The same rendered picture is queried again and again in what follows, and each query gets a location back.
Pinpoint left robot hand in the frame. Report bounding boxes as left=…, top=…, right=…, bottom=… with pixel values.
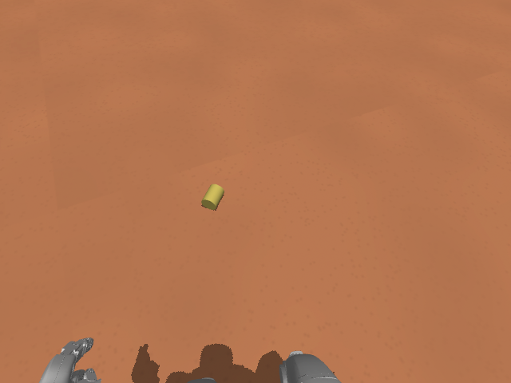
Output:
left=39, top=338, right=101, bottom=383

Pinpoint can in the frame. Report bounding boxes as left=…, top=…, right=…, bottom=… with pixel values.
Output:
left=201, top=184, right=224, bottom=210

